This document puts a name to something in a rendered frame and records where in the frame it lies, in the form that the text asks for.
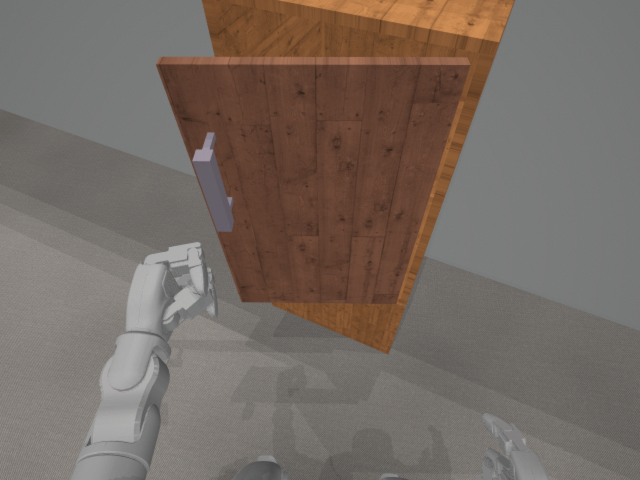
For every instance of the left robot forearm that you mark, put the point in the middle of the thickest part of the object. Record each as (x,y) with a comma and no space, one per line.
(122,437)

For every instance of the right robot hand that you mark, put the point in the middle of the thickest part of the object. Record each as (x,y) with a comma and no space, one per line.
(522,464)

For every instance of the cupboard door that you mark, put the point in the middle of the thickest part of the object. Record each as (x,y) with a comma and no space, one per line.
(330,162)

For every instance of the handle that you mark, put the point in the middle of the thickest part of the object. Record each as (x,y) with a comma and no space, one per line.
(209,176)

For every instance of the robot left shin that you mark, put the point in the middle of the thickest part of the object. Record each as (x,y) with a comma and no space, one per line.
(267,458)

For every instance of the left robot hand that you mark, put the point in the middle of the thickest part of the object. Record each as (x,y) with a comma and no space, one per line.
(154,288)

